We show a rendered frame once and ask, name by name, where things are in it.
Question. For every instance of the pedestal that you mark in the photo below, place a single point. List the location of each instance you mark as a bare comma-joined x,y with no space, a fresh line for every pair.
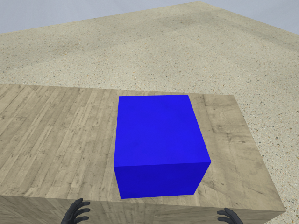
57,145

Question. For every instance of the left robot hand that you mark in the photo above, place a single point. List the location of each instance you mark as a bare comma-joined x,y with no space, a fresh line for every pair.
73,212

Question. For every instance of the carton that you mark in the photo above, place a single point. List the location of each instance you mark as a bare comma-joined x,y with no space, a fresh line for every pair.
159,148

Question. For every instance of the right robot hand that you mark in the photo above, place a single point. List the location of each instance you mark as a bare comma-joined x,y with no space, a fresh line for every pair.
233,218

